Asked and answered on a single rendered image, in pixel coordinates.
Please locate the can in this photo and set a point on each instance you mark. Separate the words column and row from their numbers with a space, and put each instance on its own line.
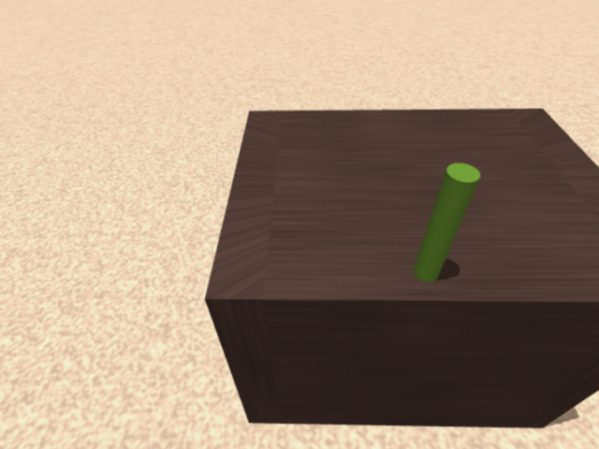
column 456, row 191

